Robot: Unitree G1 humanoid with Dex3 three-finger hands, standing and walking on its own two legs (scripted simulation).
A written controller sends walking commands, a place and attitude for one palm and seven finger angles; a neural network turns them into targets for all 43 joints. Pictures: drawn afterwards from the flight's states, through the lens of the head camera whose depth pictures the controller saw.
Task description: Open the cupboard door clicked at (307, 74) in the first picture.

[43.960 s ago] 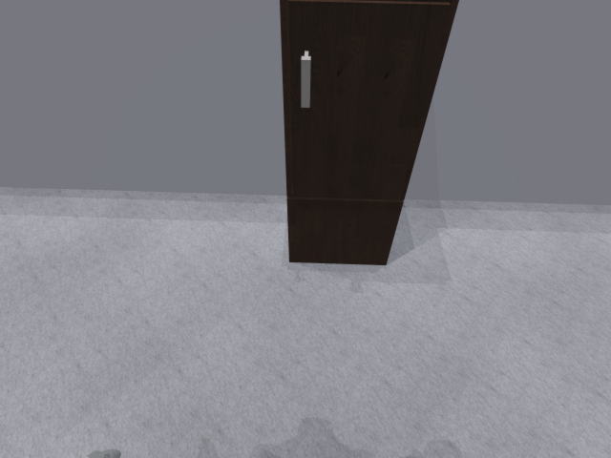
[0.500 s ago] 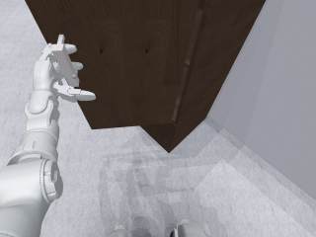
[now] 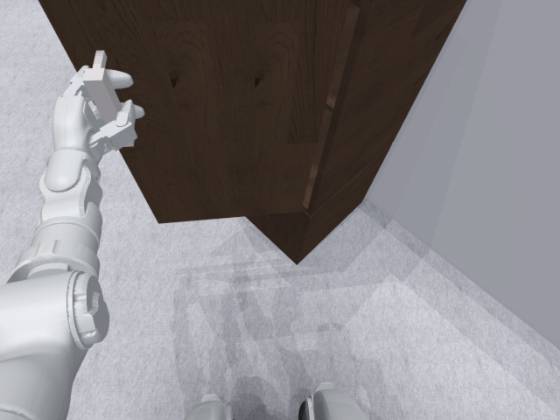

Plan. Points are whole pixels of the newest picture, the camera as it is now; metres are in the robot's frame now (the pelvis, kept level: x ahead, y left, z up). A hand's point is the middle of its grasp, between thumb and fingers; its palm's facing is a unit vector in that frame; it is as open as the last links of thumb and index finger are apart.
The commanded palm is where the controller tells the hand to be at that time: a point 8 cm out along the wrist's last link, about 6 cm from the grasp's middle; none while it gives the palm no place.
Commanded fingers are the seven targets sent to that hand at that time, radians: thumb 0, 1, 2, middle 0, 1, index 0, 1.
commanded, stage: close the thumb around the handle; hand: left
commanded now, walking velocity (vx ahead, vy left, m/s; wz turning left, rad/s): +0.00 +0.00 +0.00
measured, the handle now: (113, 100) +0.55 +0.20 +0.10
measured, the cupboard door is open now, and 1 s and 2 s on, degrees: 52 82 93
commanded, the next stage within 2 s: pull the door open along its arc in 0.08 s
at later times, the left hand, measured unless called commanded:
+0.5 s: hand (129, 140) +0.48 +0.17 +0.10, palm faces +0.03 -1.00 +0.00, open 5.9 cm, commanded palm +0.42 +0.22 +0.10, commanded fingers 0.00 0.90 0.90 -0.40 -1.35 -0.40 -1.35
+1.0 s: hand (183, 216) +0.35 +0.10 +0.10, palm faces +0.44 -0.90 +0.02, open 6.1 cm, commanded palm +0.29 +0.14 +0.10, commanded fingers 0.00 0.90 0.90 -0.40 -1.35 -0.40 -1.35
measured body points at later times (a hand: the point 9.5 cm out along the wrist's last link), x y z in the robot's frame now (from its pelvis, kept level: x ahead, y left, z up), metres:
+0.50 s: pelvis +0.02 +0.00 +0.01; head +0.10 +0.00 +0.45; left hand +0.47 +0.23 +0.10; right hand +0.04 -0.27 -0.11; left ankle +0.00 +0.11 -0.69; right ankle +0.02 -0.13 -0.69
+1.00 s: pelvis +0.02 -0.02 +0.02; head +0.04 -0.03 +0.47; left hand +0.33 +0.14 +0.11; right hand +0.22 -0.22 -0.07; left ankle +0.00 +0.11 -0.69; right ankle +0.02 -0.13 -0.69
